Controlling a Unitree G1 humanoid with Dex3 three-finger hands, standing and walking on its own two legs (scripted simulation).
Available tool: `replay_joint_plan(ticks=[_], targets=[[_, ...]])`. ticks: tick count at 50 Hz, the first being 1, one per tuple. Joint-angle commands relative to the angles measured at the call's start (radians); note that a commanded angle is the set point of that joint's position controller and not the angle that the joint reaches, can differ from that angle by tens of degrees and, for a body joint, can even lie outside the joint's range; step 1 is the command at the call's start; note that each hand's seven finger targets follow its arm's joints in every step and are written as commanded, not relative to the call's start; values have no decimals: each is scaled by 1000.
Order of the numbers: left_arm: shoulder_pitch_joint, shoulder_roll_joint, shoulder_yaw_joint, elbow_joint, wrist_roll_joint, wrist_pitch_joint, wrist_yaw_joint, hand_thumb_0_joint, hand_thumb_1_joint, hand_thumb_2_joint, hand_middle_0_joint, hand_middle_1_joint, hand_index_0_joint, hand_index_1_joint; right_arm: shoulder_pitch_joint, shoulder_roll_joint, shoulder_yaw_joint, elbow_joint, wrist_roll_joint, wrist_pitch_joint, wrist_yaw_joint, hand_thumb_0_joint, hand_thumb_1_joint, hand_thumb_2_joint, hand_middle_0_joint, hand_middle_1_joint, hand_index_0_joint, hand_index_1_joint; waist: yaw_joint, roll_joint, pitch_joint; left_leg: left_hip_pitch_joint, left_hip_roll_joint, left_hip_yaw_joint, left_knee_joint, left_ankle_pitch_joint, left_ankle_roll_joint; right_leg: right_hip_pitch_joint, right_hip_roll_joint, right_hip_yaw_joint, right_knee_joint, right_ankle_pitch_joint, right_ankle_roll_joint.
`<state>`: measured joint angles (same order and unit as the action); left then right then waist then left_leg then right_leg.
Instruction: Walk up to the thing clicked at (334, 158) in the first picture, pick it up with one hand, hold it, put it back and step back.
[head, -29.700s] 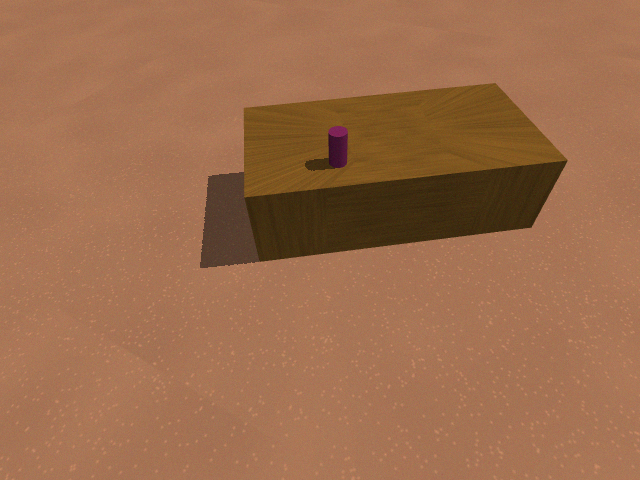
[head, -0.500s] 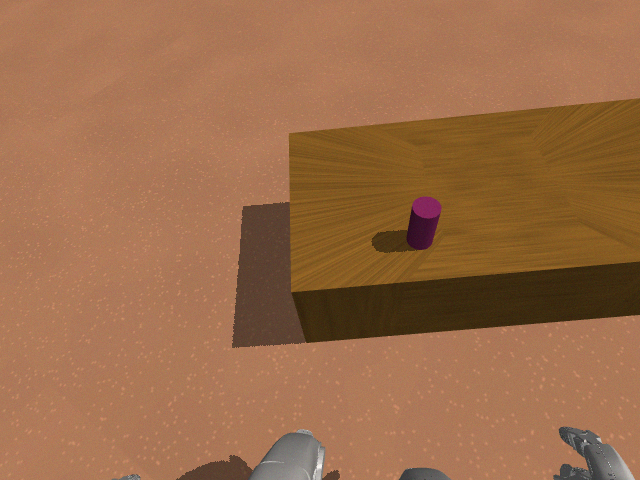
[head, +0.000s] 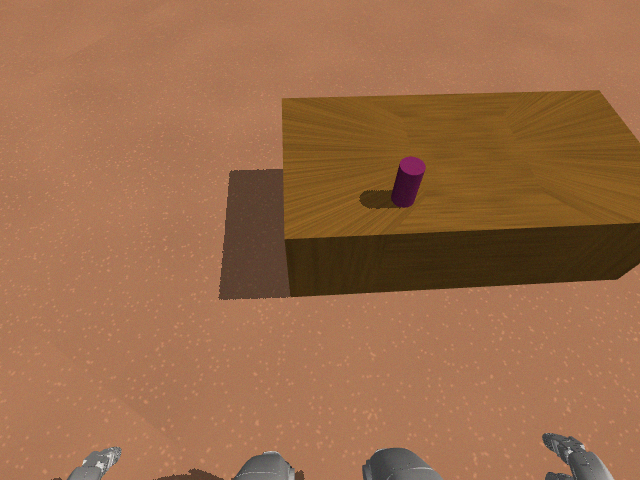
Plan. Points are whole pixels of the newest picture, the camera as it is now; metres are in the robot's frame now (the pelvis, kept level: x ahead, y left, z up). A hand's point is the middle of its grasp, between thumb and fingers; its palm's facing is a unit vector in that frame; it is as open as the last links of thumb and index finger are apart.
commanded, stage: step back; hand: right
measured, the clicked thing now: (407, 183) +0.84 -0.22 -0.34
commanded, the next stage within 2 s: stand in 1.90 s
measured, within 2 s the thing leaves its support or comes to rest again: neither
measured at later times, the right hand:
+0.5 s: hand out of the picture -0.07 -0.27 -0.16, palm faces -0.11 +0.91 -0.41, open 7.4 cm
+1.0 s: hand out of the picture -0.22 -0.30 -0.15, palm faces -0.04 +0.92 -0.39, open 7.4 cm
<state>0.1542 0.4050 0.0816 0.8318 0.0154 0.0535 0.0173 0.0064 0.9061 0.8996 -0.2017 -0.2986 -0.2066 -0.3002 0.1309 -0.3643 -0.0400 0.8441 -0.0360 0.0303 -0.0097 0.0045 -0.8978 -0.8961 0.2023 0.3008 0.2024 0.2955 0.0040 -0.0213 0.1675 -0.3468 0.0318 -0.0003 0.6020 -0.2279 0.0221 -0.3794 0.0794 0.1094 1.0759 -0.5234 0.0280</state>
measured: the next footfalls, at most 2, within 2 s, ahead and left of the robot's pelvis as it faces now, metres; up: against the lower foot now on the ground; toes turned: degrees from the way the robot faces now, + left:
right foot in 0.10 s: -0.04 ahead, -0.14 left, +0.00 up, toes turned +0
left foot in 0.44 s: -0.12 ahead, +0.11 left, +0.00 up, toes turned +1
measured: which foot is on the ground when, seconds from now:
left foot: down 0.00-0.14, up 0.16-0.42, down 0.44-0.82, up 0.84-1.00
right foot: up 0.00-0.08, down 0.10-0.46, up 0.48-0.76, down 0.78-1.00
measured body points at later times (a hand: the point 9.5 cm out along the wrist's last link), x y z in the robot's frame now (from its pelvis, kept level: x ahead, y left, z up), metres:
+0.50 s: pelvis -0.17 +0.00 -0.01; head -0.11 +0.01 +0.43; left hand -0.05 +0.33 -0.12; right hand -0.07 -0.31 -0.13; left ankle -0.16 +0.11 -0.73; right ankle -0.10 -0.13 -0.71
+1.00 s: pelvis -0.29 -0.02 +0.00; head -0.27 -0.04 +0.45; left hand -0.25 +0.30 -0.12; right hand -0.21 -0.35 -0.13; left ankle -0.26 +0.11 -0.70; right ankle -0.31 -0.15 -0.73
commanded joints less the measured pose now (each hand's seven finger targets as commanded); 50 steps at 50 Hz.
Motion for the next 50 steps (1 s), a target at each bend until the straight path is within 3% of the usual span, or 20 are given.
replay_joint_plan(ticks=[1, 4, 5, 7, 8, 11, 18, 21, 22, 23, 24, 27, 30, 34, 38, 39, 40, 41, 44, 50], targets=[[49, 146, 39, -66, 2, -35, 4, 0, 900, 900, -200, -300, -200, -300, 10, -281, -79, -78, 4, -6, -17, 0, -900, -900, 200, 300, 200, 300, -20, 232, -250, 268, 230, -219, -92, 390, 211, 12, -67, -56, -335, 29, -6], [162, 153, 44, 5, 13, -41, 0, 0, 900, 900, -200, -300, -200, -300, -33, -293, -77, -85, 19, 16, -11, 0, -900, -900, 200, 300, 200, 300, 23, 208, -278, 118, 187, -181, -48, 233, 139, 230, -50, -128, -646, 253, -45], [157, 192, 54, 0, 25, -45, 0, 0, 900, 900, -200, -300, -200, -300, -33, -260, -67, -92, 25, 16, -8, 0, -900, -900, 200, 300, 200, 300, 24, 141, -252, -10, 142, -165, -12, 87, 80, 266, -108, -21, -659, 254, -75], [66, 369, 94, -47, 32, -43, -2, 0, 900, 900, -200, -300, -200, -300, -97, -213, -64, -114, 33, 14, -23, 0, -900, -900, 200, 300, 200, 300, 78, -291, -155, -174, -119, -88, 409, -378, -27, 37, -491, 456, -788, 287, -319], [23, 342, 86, -74, 30, -50, 2, 0, 900, 900, -200, -300, -200, -300, -84, -241, -73, -103, 31, 16, -26, 0, -900, -900, 200, 300, 200, 300, 49, -212, -110, -143, -89, -199, 552, -372, -35, -49, -509, 452, -783, 356, -335], [-81, 229, 61, -94, 26, -50, 13, 0, 900, 900, -200, -300, -200, -300, 16, -215, -59, -57, 43, 4, -25, 0, -900, -900, 200, 300, 200, 300, -25, -103, -128, -142, -147, -156, 593, -259, -28, 56, -310, 101, -622, 624, -220], [18, 228, 56, -107, 25, -31, 28, 0, 900, 900, -200, -300, -200, -300, 21, -194, -54, -69, 16, -8, -19, 0, -900, -900, 200, 300, 200, 300, 45, -176, -200, -94, -61, -45, 162, -299, -36, 298, -339, 106, -522, 753, -226], [-35, 216, 40, -123, 7, -10, 19, 0, 900, 900, -200, -300, -200, -300, 125, -213, -72, -12, 8, -14, -18, 0, -900, -900, 200, 300, 200, 300, -6, -107, -241, 128, -67, 13, -188, 23, -12, 183, -283, 50, -387, 637, -151], [0, 172, 24, -131, 3, -7, 14, 0, 900, 900, -200, -300, -200, -300, 114, -266, -86, -22, -7, -17, -21, 0, -900, -900, 200, 300, 200, 300, 5, 15, -249, 212, 90, -213, -221, 137, 39, 22, -208, 22, -290, 446, -98], [-30, 162, 20, -141, -10, -9, 20, 0, 900, 900, -200, -300, -200, -300, 37, -395, -99, -49, 7, -10, -7, 0, -900, -900, 200, 300, 200, 300, 0, 269, -232, 127, 322, -483, -265, 256, 205, -76, -24, -125, -122, -6, -46], [-95, 201, 45, -129, 7, -6, 30, 0, 900, 900, -200, -300, -200, -300, 42, -415, -109, -57, 0, -15, -7, 0, -900, -900, 200, 300, 200, 300, -57, 241, -209, 3, 394, -599, -291, 274, 301, -29, -20, 18, 81, -154, -37], [1, 181, 42, -71, -10, 2, 23, 0, 900, 900, -200, -300, -200, -300, -42, -288, -68, -54, -4, -21, -23, 0, -900, -900, 200, 300, 200, 300, 34, 99, -179, 75, 243, -287, -183, 383, 203, -106, 4, 94, 229, -20, -49], [45, 170, 48, -50, 3, -7, 11, 0, 900, 900, -200, -300, -200, -300, -42, -253, -63, -61, -4, -18, -19, 0, -900, -900, 200, 300, 200, 300, 29, 144, -166, 124, 218, -236, -168, 344, 216, -85, -14, 36, 119, -5, -11], [24, 168, 35, -41, 10, -31, -10, 0, 900, 900, -200, -300, -200, -300, 9, -283, -78, -50, -7, -19, -15, 0, -900, -900, 200, 300, 200, 300, -26, 192, -212, 200, 215, -235, -200, -20, 205, -10, -59, -44, -260, 10, -9], [164, 161, 45, 72, 19, -58, -10, 0, 900, 900, -200, -300, -200, -300, -24, -284, -74, -38, -2, 7, -1, 0, -900, -900, 200, 300, 200, 300, 33, 182, -226, 33, 153, -149, -114, -165, 120, 274, -37, -136, -705, 166, -67], [173, 205, 58, 79, 34, -64, -8, 0, 900, 900, -200, -300, -200, -300, -11, -232, -59, -45, 3, 5, 1, 0, -900, -900, 200, 300, 200, 300, 28, 68, -205, -113, 94, -110, 12, -238, 63, 330, -115, 32, -732, 98, -96], [144, 297, 80, 49, 42, -67, -7, 0, 900, 900, -200, -300, -200, -300, -69, -173, -44, -78, 12, -5, 0, 0, -900, -900, 200, 300, 200, 300, 65, -160, -146, -274, -69, -70, 136, -302, -11, 228, -335, 372, -821, -158, -181], [45, 367, 88, 20, 42, -63, -6, 0, 900, 900, -200, -300, -200, -300, -106, -223, -65, -65, 11, -3, -12, 0, -900, -900, 200, 300, 200, 300, 78, -190, -68, -163, -46, -150, 311, -340, -41, -67, -501, 508, -891, -297, -301], [-64, 242, 54, -1, 34, -81, 2, 0, 900, 900, -200, -300, -200, -300, -19, -210, -57, -4, 26, -18, -6, 0, -900, -900, 200, 300, 200, 300, -6, -69, -47, -149, -80, -144, 392, -203, -32, 25, -325, 177, -750, 120, -213], [-1, 249, 52, 18, 29, -81, -11, 0, 900, 900, -200, -300, -200, -300, -1, -197, -56, 25, 5, -49, 15, 0, -900, -900, 200, 300, 200, 300, 36, -149, -96, 29, -42, 3, -7, -220, -43, 105, -317, 116, -691, 108, -196]])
